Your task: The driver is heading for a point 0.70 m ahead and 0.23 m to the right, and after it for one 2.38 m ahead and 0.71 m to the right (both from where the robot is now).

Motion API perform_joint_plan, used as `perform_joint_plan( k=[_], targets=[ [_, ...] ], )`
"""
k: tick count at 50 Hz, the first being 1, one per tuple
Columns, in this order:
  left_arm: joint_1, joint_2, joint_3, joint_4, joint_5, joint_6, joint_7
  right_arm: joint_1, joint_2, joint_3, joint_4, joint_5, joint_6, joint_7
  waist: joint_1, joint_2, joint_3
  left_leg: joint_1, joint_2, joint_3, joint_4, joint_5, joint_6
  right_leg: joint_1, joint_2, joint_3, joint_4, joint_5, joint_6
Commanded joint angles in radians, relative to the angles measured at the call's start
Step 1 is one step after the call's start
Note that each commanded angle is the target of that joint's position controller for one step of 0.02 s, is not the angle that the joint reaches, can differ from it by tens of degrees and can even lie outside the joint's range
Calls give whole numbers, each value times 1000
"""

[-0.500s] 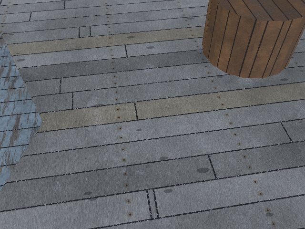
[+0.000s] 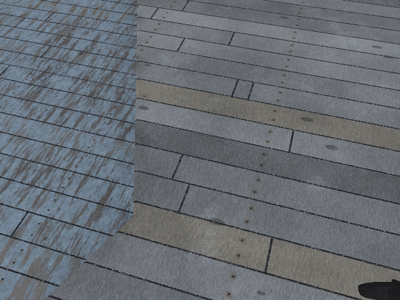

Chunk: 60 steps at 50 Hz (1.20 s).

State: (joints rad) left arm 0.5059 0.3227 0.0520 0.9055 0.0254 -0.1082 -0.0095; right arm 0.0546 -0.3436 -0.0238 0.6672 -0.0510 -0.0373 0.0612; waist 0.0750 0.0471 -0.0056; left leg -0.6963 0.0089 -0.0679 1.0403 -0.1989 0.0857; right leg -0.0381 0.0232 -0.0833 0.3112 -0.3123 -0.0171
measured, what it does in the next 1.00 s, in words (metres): walks ahead, turning right: left foot, then right foot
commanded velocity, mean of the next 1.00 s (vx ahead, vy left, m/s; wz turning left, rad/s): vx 0.77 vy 0.00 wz -0.59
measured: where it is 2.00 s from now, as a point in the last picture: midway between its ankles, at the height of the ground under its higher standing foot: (285, 198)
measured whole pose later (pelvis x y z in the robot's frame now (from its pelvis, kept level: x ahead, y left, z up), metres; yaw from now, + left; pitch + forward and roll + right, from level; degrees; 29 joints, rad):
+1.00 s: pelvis +0.83 -0.15 -0.01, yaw -40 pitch +0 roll -2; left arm 0.32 0.28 0.05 0.82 0.02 -0.04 0.02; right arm 0.13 -0.26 0.01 0.70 -0.03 -0.05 -0.01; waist 0.06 0.06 0.07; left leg -0.55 0.01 0.01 0.56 0.05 0.03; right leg -0.03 0.22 0.11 0.43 -0.36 -0.15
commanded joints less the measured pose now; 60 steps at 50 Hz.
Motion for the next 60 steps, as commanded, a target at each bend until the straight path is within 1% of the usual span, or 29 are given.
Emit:
perform_joint_plan(
  k=[1, 5, 7, 8, 9, 10, 12, 15, 19, 23, 25, 28, 29, 30, 31, 32, 33, 34, 36, 40, 43, 46, 50, 51, 52, 53, 54, 56, 60],
  targets=[
    [-99, 82, 2, -62, -17, -28, -6, -113, 7, 36, -117, 2, -21, 28, -85, -109, 135, 121, 41, 95, -294, 176, -9, -218, -197, 153, -304, 319, -137],
    [-46, 194, 22, -26, -25, -24, -9, -72, -47, 20, -87, 4, -31, 4, -123, -99, 62, 387, -37, 133, -415, 164, 11, -77, -224, 121, -168, 916, -132],
    [-55, 227, 30, -16, -20, -6, 2, 257, -109, -16, 17, -7, -34, -33, -288, -112, -130, 756, -59, 108, -457, 67, 18, -119, -186, 105, 293, 992, -102],
    [-43, 152, 12, -31, -14, -5, 1, 406, -188, -46, 53, -25, -36, -58, -325, -58, -230, 978, 117, -61, -451, -155, 19, -311, -121, 94, 621, 670, -94],
    [57, -27, -19, -68, -30, -1, 0, 424, -256, -60, 46, -51, -45, -69, -207, 192, -347, 1133, 414, -500, -565, -446, 37, -561, -16, 136, 994, -174, -90],
    [30, 60, -1, -90, -51, 8, 1, 392, -231, -63, 35, -18, -34, -66, -213, 175, -393, 1068, 452, -755, -756, -532, 65, -650, -6, 187, 1111, -104, -106],
    [-113, 63, 2, -94, -32, 24, -5, 240, -82, -38, 48, -1, -46, -60, -150, 29, -75, 783, 345, -413, -774, -320, 65, -698, -101, 160, 1036, 74, -99],
    [-117, 5, 1, -80, -8, 69, -28, 246, -19, -26, 93, 16, -71, -58, -72, 36, 13, 597, 280, -151, -838, -57, 36, -625, -154, 155, 985, 79, -73],
    [-304, -38, -10, -169, -1, 98, -54, 269, 30, -17, 147, 39, -98, -51, -48, 30, 104, 582, 227, 126, -904, 258, -3, -743, -172, 97, 898, 208, -64],
    [-465, -26, -28, -231, -7, 89, -83, 274, -7, -22, 166, 34, -104, -67, -47, -24, 145, 573, 150, 328, -947, 497, -44, -624, -108, -38, 561, 402, -104],
    [-488, -10, -30, -240, -7, 87, -90, 307, -65, -31, 173, 34, -101, -80, -38, -19, 125, 647, 173, 360, -895, 847, -63, -510, -39, -107, 447, 436, -138],
    [-211, 78, 0, -168, -13, 89, -71, 271, -167, -59, 146, 20, -56, -106, 125, 64, -51, 742, 226, 344, -492, 1312, -73, -211, 65, -117, 437, 282, -189],
    [-5, 124, 26, -109, -12, 91, -56, 222, -181, -65, 126, 12, -36, -106, 217, 59, -138, 666, 241, 315, -218, 1270, -55, 0, 76, -67, 421, 206, -223],
    [104, 168, 65, -79, -35, 100, -29, 179, -178, -74, 120, 27, -31, -91, 271, -73, -186, 508, 113, 319, 210, 809, -75, 212, 71, 22, 281, 207, -248],
    [-23, 246, 69, -82, -21, 99, -10, 260, 10, -21, 80, 0, -50, -63, 49, -316, -50, 107, -38, 267, 581, -315, -117, 269, -106, 296, 356, 603, -288],
    [-59, 344, 98, -142, 4, 107, -11, 326, -25, -18, -13, 34, -63, -70, 24, -302, -331, -90, -87, 38, 765, -354, -136, 499, -289, 783, 165, 509, -521],
    [-104, 280, 94, -171, 1, 107, 1, 269, -61, -11, -14, 23, -84, -74, 10, -95, -233, -152, -22, -27, 658, -270, -125, 374, -314, 862, 11, 409, -479],
    [-139, 220, 79, -156, -11, 102, 11, 220, -68, -8, -23, 22, -86, -75, -37, 4, -73, -118, 22, -29, 517, -227, -125, 187, -274, 763, -10, 439, -433],
    [-216, 161, 59, -172, -21, 84, 17, 214, -63, -4, -6, -8, -51, -83, -106, 88, 37, 29, 78, -13, 361, -209, -152, -95, -198, 567, -1, 753, -373],
    [-210, 170, 62, -166, -21, 62, 3, 137, -14, 9, -57, -1, 6, -80, -120, 46, -22, 209, 61, 54, 20, -100, -181, -267, -30, 364, 57, 1084, -272],
    [-199, 96, 45, -155, -29, 70, 7, 122, 25, 26, -48, 20, 1, -78, -79, -45, -90, 282, 15, 111, -255, 186, -129, -211, 45, 234, 89, 1019, -135],
    [-110, 37, 20, -115, -27, 65, 17, 44, 46, 31, -39, 23, -9, -69, 3, -75, -58, 272, 0, 127, -425, 373, -87, -94, -5, 235, 54, 854, -79],
    [-174, 84, 30, -111, 9, 62, 42, 240, -53, -5, 48, 17, -44, -67, -95, -111, -41, 375, -33, 80, -523, 219, -2, 15, -105, 224, 245, 1003, -57],
    [-216, 110, 37, -125, 3, 65, 47, 348, -82, -18, 81, 22, -57, -63, -160, -72, -59, 484, -17, 48, -601, 376, 24, -13, -58, 173, 429, 902, -44],
    [-181, 104, 40, -162, 2, 66, 53, 395, -155, -41, 79, 31, -60, -61, -144, 82, -129, 640, 154, -176, -527, 924, 125, -154, 71, 99, 765, 404, -12],
    [-41, 20, 21, -176, 0, 80, 45, 332, -185, -56, 50, 39, -35, -56, -38, 245, -245, 809, 356, -549, -601, 1178, 313, -416, 209, 79, 1041, -311, 39],
    [-44, 51, 10, -150, 37, 94, 38, 266, -141, -59, 20, 67, -11, -51, -27, 66, -247, 747, 333, -615, -677, 866, 307, -453, 133, 179, 1084, -245, 22],
    [-214, 78, 14, -183, 35, 118, 31, 201, -63, -47, 1, 54, 24, -54, -45, -77, -76, 535, 216, -442, -731, 416, 218, -495, 64, 178, 1013, -146, 31],
    [-260, 32, -1, -217, 22, 163, 28, 230, -89, -69, 18, 43, 49, -51, -50, 5, -57, 416, 73, -382, -794, 45, 82, -429, 43, 162, 805, -72, 48]
  ],
)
